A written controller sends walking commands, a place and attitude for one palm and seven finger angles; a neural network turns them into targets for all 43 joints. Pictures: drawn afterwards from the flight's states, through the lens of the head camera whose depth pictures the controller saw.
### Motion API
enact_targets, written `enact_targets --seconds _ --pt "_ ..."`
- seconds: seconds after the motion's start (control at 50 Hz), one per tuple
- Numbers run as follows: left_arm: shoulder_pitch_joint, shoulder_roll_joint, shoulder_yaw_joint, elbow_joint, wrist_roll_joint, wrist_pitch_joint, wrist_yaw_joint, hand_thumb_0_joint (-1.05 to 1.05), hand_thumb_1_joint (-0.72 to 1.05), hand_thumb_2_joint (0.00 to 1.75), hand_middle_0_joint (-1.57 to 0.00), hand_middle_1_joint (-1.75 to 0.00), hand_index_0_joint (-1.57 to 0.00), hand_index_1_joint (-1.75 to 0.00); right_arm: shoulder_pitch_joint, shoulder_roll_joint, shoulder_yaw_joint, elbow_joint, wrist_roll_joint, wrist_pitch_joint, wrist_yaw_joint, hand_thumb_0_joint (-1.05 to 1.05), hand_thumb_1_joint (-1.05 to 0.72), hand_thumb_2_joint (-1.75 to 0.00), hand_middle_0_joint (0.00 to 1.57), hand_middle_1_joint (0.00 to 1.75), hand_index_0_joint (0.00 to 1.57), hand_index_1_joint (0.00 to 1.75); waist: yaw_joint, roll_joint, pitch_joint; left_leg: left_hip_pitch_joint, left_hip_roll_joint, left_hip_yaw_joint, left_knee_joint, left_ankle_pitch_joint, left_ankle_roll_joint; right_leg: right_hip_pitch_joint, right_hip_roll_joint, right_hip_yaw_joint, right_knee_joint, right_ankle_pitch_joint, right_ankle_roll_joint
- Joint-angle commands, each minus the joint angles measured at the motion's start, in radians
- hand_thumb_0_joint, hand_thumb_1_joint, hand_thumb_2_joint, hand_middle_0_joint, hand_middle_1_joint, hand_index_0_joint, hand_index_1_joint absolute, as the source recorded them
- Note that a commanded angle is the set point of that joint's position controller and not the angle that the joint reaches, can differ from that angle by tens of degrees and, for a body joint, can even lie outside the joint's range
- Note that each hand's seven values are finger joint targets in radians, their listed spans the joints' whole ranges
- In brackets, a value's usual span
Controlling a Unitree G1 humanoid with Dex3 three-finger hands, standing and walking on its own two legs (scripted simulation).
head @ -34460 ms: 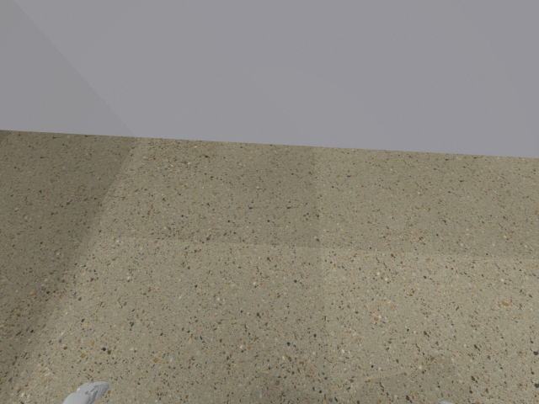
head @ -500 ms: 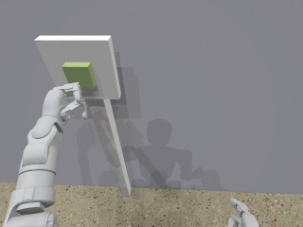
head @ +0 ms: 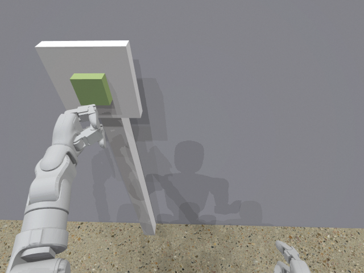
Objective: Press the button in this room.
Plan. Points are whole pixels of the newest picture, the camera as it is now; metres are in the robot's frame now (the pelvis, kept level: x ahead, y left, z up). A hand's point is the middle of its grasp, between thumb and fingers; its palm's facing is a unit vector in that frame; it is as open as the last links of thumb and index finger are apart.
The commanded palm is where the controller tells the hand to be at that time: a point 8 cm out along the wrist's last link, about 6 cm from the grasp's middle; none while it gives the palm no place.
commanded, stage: aim a knuckle at the button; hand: left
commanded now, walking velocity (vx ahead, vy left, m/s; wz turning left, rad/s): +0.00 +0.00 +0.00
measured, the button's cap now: (92, 88) +0.46 +0.23 +0.20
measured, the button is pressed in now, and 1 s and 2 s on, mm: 0 0 0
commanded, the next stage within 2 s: press the button with the knuckle in 1.50 s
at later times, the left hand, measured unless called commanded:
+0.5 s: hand (91, 127) +0.36 +0.21 +0.17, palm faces +0.10 -0.99 -0.02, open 3.2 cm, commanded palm +0.33 +0.25 +0.17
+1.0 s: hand (89, 125) +0.36 +0.21 +0.18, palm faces +0.10 -0.99 -0.02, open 3.1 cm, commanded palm +0.33 +0.25 +0.17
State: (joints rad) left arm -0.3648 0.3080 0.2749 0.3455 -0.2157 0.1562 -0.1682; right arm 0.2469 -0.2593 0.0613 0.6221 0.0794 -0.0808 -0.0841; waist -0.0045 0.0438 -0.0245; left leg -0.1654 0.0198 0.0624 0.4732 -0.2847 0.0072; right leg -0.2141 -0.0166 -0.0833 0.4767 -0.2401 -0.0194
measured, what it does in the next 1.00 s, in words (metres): stands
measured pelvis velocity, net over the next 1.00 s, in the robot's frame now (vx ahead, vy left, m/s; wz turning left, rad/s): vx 0.00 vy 0.00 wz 0.01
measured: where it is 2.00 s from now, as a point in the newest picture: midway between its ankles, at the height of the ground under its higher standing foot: outside the picture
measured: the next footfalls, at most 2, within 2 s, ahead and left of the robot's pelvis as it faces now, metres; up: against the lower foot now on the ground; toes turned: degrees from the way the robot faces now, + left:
none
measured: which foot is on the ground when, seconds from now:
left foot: down 0.00-1.00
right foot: down 0.00-1.00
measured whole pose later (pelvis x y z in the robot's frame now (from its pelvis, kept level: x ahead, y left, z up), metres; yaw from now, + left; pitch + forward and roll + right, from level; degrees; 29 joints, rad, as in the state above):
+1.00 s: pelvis +0.00 +0.00 +0.00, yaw +1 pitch -2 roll +0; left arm -0.39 0.34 0.29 0.33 -0.22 0.16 -0.18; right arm 0.23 -0.25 0.07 0.62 0.08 -0.08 -0.09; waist 0.00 0.04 -0.03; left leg -0.16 0.02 0.05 0.48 -0.29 0.01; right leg -0.20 -0.02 -0.09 0.47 -0.24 -0.02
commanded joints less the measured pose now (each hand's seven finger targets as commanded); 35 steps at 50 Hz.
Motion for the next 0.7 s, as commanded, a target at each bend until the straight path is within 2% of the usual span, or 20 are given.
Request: enact_targets --seconds 0.0,0.06,0.08,0.1,0.12,0.14,0.2,0.22,0.26,0.28,0.3,0.32,0.4,0.42,0.46,0.52,0.54,0.58,0.62,0.68 --pt "-0.518 0.231 0.046 -0.339 -0.010 -0.140 0.010 0.00 0.90 0.90 -1.30 -1.50 -1.30 -1.50 -0.140 -0.107 -0.046 -0.160 -0.006 -0.073 -0.019 0.00 -0.90 -0.90 0.20 0.30 0.20 0.30 -0.009 0.007 -0.248 0.063 -0.011 -0.061 -0.054 0.236 0.027 0.091 0.001 0.051 -0.052 0.243 -0.008" --pt "-0.533 0.207 0.010 -0.294 -0.004 -0.128 0.007 0.00 0.90 0.90 -1.30 -1.50 -1.30 -1.50 -0.133 -0.109 -0.045 -0.137 -0.003 -0.080 -0.028 0.00 -0.90 -0.90 0.20 0.30 0.20 0.30 -0.025 0.046 -0.208 0.071 -0.011 -0.068 -0.059 0.204 0.025 0.052 0.001 0.049 -0.065 0.199 -0.010" --pt "-0.498 0.197 0.008 -0.249 -0.007 -0.112 0.004 0.00 0.90 0.90 -1.30 -1.50 -1.30 -1.50 -0.130 -0.111 -0.044 -0.134 -0.002 -0.079 -0.028 0.00 -0.90 -0.90 0.20 0.30 0.20 0.30 -0.018 0.044 -0.196 0.058 -0.013 -0.073 -0.060 0.186 0.022 0.046 0.001 0.046 -0.066 0.180 -0.012" --pt "-0.499 0.164 -0.022 -0.214 -0.012 -0.095 -0.004 0.00 0.90 0.90 -1.30 -1.50 -1.30 -1.50 -0.128 -0.114 -0.042 -0.129 0.001 -0.079 -0.030 0.00 -0.90 -0.90 0.20 0.30 0.20 0.30 -0.027 0.019 -0.180 0.051 -0.014 -0.074 -0.061 0.168 0.024 0.033 0.001 0.044 -0.071 0.169 -0.010" --pt "-0.488 0.173 -0.011 -0.175 -0.015 -0.078 -0.008 0.00 0.90 0.90 -1.30 -1.50 -1.30 -1.50 -0.121 -0.119 -0.045 -0.122 0.002 -0.077 -0.031 0.00 -0.90 -0.90 0.20 0.30 0.20 0.30 -0.026 -0.001 -0.182 0.041 -0.015 -0.074 -0.059 0.163 0.024 0.036 0.001 0.043 -0.073 0.164 -0.011" --pt "-0.454 0.196 0.016 -0.136 -0.018 -0.061 -0.010 0.00 0.90 0.90 -1.30 -1.50 -1.30 -1.50 -0.117 -0.124 -0.046 -0.122 0.002 -0.073 -0.032 0.00 -0.90 -0.90 0.20 0.30 0.20 0.30 -0.017 -0.039 -0.174 0.023 -0.013 -0.077 -0.061 0.163 0.025 0.041 0.000 0.040 -0.072 0.164 -0.010" --pt "-0.410 0.180 0.019 -0.135 -0.026 -0.038 -0.014 0.00 0.90 0.90 -1.30 -1.50 -1.30 -1.50 -0.124 -0.123 -0.047 -0.140 0.001 -0.068 -0.024 0.00 -0.90 -0.90 0.20 0.30 0.20 0.30 0.003 -0.054 -0.211 0.020 -0.017 -0.076 -0.058 0.200 0.024 0.067 -0.004 0.035 -0.057 0.205 -0.011" --pt "-0.378 0.209 0.055 -0.137 -0.028 -0.042 -0.009 0.00 0.90 0.90 -1.30 -1.50 -1.30 -1.50 -0.124 -0.125 -0.050 -0.144 -0.001 -0.066 -0.020 0.00 -0.90 -0.90 0.20 0.30 0.20 0.30 0.017 -0.065 -0.231 0.013 -0.016 -0.073 -0.053 0.221 0.023 0.091 -0.004 0.037 -0.052 0.227 -0.012" --pt "-0.400 0.242 0.083 -0.186 -0.026 -0.058 -0.003 0.00 0.90 0.90 -1.30 -1.50 -1.30 -1.50 -0.126 -0.122 -0.048 -0.156 -0.005 -0.061 -0.017 0.00 -0.90 -0.90 0.20 0.30 0.20 0.30 0.020 -0.072 -0.267 0.016 -0.017 -0.065 -0.051 0.260 0.024 0.123 -0.007 0.042 -0.041 0.280 -0.009" --pt "-0.397 0.269 0.111 -0.202 -0.022 -0.070 0.005 0.00 0.90 0.90 -1.30 -1.50 -1.30 -1.50 -0.126 -0.119 -0.051 -0.158 -0.005 -0.060 -0.016 0.00 -0.90 -0.90 0.20 0.30 0.20 0.30 0.024 -0.072 -0.272 0.019 -0.014 -0.062 -0.049 0.276 0.023 0.129 -0.005 0.042 -0.038 0.294 -0.008" --pt "-0.421 0.247 0.088 -0.242 -0.020 -0.084 0.007 0.00 0.90 0.90 -1.30 -1.50 -1.30 -1.50 -0.132 -0.116 -0.048 -0.166 -0.006 -0.062 -0.012 0.00 -0.90 -0.90 0.20 0.30 0.20 0.30 0.020 -0.055 -0.274 0.022 -0.016 -0.059 -0.049 0.277 0.024 0.129 -0.006 0.046 -0.037 0.300 -0.007" --pt "-0.428 0.280 0.112 -0.246 -0.015 -0.099 0.015 0.00 0.90 0.90 -1.30 -1.50 -1.30 -1.50 -0.133 -0.115 -0.049 -0.161 -0.007 -0.062 -0.012 0.00 -0.90 -0.90 0.20 0.30 0.20 0.30 0.021 -0.053 -0.261 0.016 -0.012 -0.058 -0.046 0.277 0.025 0.131 -0.006 0.049 -0.038 0.297 -0.008" --pt "-0.461 0.271 0.092 -0.276 -0.004 -0.126 0.011 0.00 0.90 0.90 -1.30 -1.50 -1.30 -1.50 -0.134 -0.110 -0.046 -0.157 -0.006 -0.067 -0.016 0.00 -0.90 -0.90 0.20 0.30 0.20 0.30 0.004 0.016 -0.235 0.041 -0.013 -0.057 -0.051 0.257 0.025 0.102 -0.002 0.052 -0.047 0.270 -0.011" --pt "-0.452 0.248 0.070 -0.280 -0.004 -0.123 0.002 0.00 0.90 0.90 -1.30 -1.50 -1.30 -1.50 -0.136 -0.109 -0.047 -0.160 -0.006 -0.069 -0.016 0.00 -0.90 -0.90 0.20 0.30 0.20 0.30 0.003 0.039 -0.244 0.049 -0.013 -0.054 -0.047 0.260 0.025 0.101 -0.003 0.053 -0.046 0.272 -0.012" --pt "-0.452 0.224 0.042 -0.276 -0.009 -0.110 -0.015 0.00 0.90 0.90 -1.30 -1.50 -1.30 -1.50 -0.133 -0.111 -0.046 -0.158 -0.002 -0.071 -0.020 0.00 -0.90 -0.90 0.20 0.30 0.20 0.30 -0.005 0.043 -0.241 0.062 -0.011 -0.062 -0.050 0.264 0.022 0.092 -0.001 0.046 -0.046 0.273 -0.014" --pt "-0.425 0.129 -0.037 -0.245 -0.027 -0.078 -0.039 0.00 0.90 0.90 -1.30 -1.50 -1.30 -1.50 -0.130 -0.112 -0.047 -0.155 0.004 -0.077 -0.022 0.00 -0.90 -0.90 0.20 0.30 0.20 0.30 -0.018 0.015 -0.217 0.067 -0.009 -0.074 -0.044 0.256 0.021 0.058 0.003 0.033 -0.049 0.255 -0.015" --pt "-0.411 0.152 -0.010 -0.233 -0.035 -0.067 -0.038 0.00 0.90 0.90 -1.30 -1.50 -1.30 -1.50 -0.124 -0.118 -0.050 -0.151 0.003 -0.077 -0.022 0.00 -0.90 -0.90 0.20 0.30 0.20 0.30 -0.014 -0.028 -0.217 0.060 -0.009 -0.078 -0.044 0.254 0.022 0.060 0.004 0.029 -0.048 0.259 -0.012" --pt "-0.393 0.131 -0.022 -0.236 -0.040 -0.048 -0.037 0.00 0.90 0.90 -1.30 -1.50 -1.30 -1.50 -0.130 -0.119 -0.051 -0.154 0.004 -0.074 -0.023 0.00 -0.90 -0.90 0.20 0.30 0.20 0.30 -0.010 -0.040 -0.212 0.051 -0.012 -0.079 -0.044 0.241 0.022 0.051 0.002 0.027 -0.047 0.244 -0.010" --pt "-0.378 0.143 -0.008 -0.230 -0.034 -0.041 -0.018 0.00 0.90 0.90 -1.30 -1.50 -1.30 -1.50 -0.133 -0.120 -0.050 -0.149 0.001 -0.069 -0.019 0.00 -0.90 -0.90 0.20 0.30 0.20 0.30 -0.002 -0.061 -0.200 0.038 -0.010 -0.083 -0.046 0.229 0.021 0.046 0.002 0.024 -0.046 0.221 -0.010" --pt "-0.410 0.194 0.036 -0.276 -0.017 -0.051 0.021 0.00 0.90 0.90 -1.30 -1.50 -1.30 -1.50 -0.144 -0.115 -0.049 -0.154 -0.005 -0.064 -0.016 0.00 -0.90 -0.90 0.20 0.30 0.20 0.30 0.008 -0.040 -0.218 0.038 -0.012 -0.079 -0.046 0.245 0.020 0.060 -0.002 0.031 -0.040 0.230 -0.010"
